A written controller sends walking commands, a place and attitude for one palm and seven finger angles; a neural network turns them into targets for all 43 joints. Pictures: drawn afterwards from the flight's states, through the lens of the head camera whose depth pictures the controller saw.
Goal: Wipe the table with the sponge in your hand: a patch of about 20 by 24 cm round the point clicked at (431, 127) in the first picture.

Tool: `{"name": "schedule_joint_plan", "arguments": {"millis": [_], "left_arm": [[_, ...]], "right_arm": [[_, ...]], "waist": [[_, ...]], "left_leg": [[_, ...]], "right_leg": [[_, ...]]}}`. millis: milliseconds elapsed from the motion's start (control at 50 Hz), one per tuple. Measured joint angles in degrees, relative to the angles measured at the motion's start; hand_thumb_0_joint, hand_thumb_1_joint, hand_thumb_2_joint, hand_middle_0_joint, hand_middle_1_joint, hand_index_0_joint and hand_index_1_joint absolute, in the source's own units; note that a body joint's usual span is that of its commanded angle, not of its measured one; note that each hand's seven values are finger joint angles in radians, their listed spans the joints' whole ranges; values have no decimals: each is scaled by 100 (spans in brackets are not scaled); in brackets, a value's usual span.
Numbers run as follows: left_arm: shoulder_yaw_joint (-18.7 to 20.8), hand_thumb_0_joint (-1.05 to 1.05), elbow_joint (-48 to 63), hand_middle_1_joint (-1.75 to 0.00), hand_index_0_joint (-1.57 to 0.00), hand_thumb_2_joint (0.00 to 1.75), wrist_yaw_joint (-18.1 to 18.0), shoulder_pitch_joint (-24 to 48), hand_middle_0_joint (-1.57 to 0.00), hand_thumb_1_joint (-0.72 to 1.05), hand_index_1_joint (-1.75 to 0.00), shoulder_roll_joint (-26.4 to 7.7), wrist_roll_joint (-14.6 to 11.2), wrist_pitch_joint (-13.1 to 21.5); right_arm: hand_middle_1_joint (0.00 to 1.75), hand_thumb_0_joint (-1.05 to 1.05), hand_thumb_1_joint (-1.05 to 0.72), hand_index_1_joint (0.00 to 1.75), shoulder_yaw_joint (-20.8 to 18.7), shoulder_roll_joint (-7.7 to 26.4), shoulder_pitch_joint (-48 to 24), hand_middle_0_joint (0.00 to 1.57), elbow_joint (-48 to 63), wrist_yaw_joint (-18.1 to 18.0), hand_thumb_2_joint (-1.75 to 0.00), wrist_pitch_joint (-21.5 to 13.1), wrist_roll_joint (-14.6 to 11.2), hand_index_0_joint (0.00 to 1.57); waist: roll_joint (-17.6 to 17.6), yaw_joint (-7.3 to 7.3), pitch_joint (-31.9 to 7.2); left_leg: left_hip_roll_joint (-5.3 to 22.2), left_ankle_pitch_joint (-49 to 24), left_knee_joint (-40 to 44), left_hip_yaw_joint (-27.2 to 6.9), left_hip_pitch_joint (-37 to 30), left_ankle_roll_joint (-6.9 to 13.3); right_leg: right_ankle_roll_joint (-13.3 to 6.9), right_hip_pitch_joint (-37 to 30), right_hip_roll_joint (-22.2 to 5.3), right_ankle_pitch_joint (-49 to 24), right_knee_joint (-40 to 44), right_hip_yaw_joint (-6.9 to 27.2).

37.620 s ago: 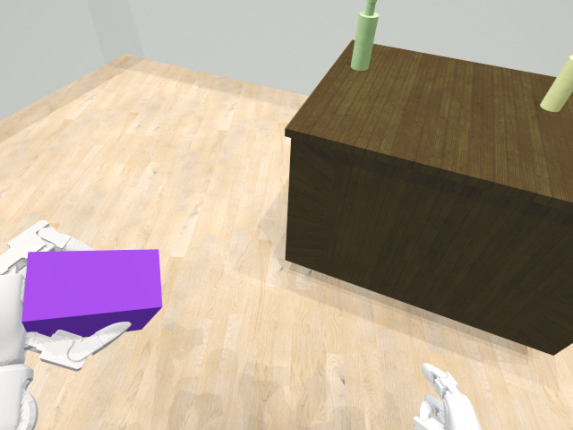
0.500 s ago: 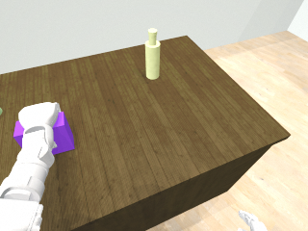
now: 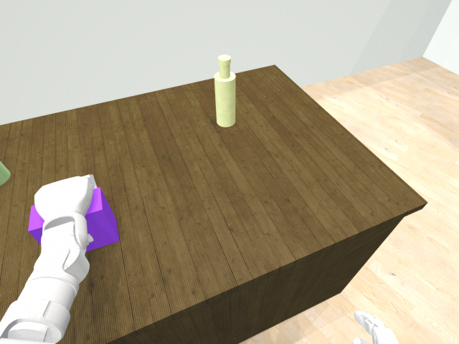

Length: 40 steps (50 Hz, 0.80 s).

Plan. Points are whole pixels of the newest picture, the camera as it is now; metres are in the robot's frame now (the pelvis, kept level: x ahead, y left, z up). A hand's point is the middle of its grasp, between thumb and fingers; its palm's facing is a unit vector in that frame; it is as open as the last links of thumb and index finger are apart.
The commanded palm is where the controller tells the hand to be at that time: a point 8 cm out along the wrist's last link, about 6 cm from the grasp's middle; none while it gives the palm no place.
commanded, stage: wipe back along the first lane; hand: left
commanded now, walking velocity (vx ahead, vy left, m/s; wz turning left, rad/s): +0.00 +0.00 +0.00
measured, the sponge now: (81, 229) +0.32 +0.33 -0.01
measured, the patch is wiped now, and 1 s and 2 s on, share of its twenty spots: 0.95 1.00 1.00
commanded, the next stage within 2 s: lift the sponge slowly off the table in 1.04 s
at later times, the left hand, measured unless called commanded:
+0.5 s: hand (79, 235) +0.28 +0.30 +0.03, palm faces -0.03 -0.04 -1.00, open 9.8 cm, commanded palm +0.25 +0.28 +0.07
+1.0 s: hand (81, 267) +0.23 +0.27 +0.03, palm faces +0.01 -0.08 -1.00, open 9.8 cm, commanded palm +0.19 +0.25 +0.07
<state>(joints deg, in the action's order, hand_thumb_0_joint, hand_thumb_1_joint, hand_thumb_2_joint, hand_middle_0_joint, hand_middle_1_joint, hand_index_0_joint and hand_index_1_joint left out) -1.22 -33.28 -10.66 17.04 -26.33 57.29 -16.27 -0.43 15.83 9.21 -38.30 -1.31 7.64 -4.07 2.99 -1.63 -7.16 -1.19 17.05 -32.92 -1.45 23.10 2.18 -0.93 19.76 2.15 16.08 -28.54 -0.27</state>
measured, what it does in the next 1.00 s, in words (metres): stands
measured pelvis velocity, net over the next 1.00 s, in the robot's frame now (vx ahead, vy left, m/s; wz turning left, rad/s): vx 0.00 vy -0.01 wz -0.01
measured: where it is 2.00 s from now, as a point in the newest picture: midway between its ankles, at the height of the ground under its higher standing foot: outside the picture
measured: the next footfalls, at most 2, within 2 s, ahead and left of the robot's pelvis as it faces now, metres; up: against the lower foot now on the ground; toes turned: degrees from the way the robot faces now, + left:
none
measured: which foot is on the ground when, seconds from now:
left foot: down 0.00-1.00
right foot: down 0.00-1.00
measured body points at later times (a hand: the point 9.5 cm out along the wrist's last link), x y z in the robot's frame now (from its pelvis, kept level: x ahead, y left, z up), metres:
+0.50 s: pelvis +0.01 +0.00 +0.00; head +0.00 -0.02 +0.45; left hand +0.28 +0.30 +0.09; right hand +0.21 -0.23 -0.09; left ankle -0.01 +0.09 -0.73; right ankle -0.02 -0.12 -0.73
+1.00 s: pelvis +0.00 -0.01 +0.00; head -0.02 -0.03 +0.45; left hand +0.22 +0.27 +0.09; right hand +0.24 -0.22 -0.07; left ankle -0.01 +0.09 -0.73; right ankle -0.02 -0.12 -0.73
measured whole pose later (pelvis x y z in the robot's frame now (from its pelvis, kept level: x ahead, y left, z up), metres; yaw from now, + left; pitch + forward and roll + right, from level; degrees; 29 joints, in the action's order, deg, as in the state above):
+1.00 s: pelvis +0.00 -0.01 +0.00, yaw -1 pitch +2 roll -1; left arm -6.9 -2.6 -11.3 -9.3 -21.4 56.4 -24.4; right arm 1.0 14.7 2.7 -36.3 -0.6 5.7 -3.6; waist 4.1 -5.4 -5.9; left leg -1.1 17.3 -31.0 -0.7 15.5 1.6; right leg -1.5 13.4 2.2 17.1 -28.7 0.6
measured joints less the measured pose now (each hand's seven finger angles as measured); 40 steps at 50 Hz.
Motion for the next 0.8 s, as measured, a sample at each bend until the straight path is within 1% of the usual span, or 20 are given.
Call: {"name": "schedule_joint_plan", "arguments": {"millis": [120,180,280,380,440,520,680,800], "left_arm": [[-101,-1,488,-142,-72,108,-66,-424,-71,-46,-142,130,-42,-110],[-183,-1,644,-143,-72,108,-88,-515,-71,-46,-142,188,-46,-225],[-283,0,767,-143,-72,108,-24,-535,-71,-46,-142,232,-45,-380],[-274,0,895,-142,-72,108,65,-654,-71,-46,-142,221,-49,-409],[-227,0,1130,-142,-72,108,64,-914,-71,-46,-142,230,-63,-361],[-267,0,1509,-143,-72,108,18,-1264,-70,-45,-142,292,-56,-393],[-397,1,2203,-143,-72,108,-71,-1872,-70,-45,-142,391,-55,-572],[-442,2,2617,-143,-72,108,-92,-2268,-70,-45,-142,432,-109,-653]], "right_arm": [[30,1,-91,30,-1,9,-69,20,56,19,-90,-21,-1,20],[30,1,-91,30,22,-12,-130,20,67,8,-90,-25,-4,20],[30,1,-91,30,89,-66,-258,20,76,-36,-90,-32,-6,20],[30,1,-91,30,132,-110,-330,20,110,-47,-90,-69,6,20],[30,1,-91,30,131,-111,-318,20,136,-20,-90,-111,23,20],[30,1,-91,30,102,-84,-302,20,139,16,-90,-144,38,20],[30,1,-91,30,70,-56,-391,20,129,58,-90,-177,40,20],[30,1,-91,30,91,-77,-504,20,154,61,-90,-188,42,20]], "waist": [[33,-79,-12],[24,-121,12],[5,-177,73],[16,-187,86],[43,-198,52],[82,-235,30],[117,-290,48],[122,-317,59]], "left_leg": [[-15,13,2,0,-105,6],[-30,3,14,-17,-150,2],[-35,-22,56,-41,-224,-11],[-20,-20,91,-36,-283,-26],[-10,5,105,-10,-327,-30],[-9,45,102,3,-391,-28],[-9,73,132,36,-519,-32],[-2,72,157,63,-622,-39]], "right_leg": [[5,-95,-15,29,-24,0],[0,-137,-28,41,-36,-18],[-15,-208,-33,37,-17,-41],[-30,-259,-18,36,14,-32],[-32,-290,-9,52,20,-5],[-31,-346,-8,91,10,10],[-31,-443,-9,129,-6,46],[-36,-519,-4,137,-18,74]]}}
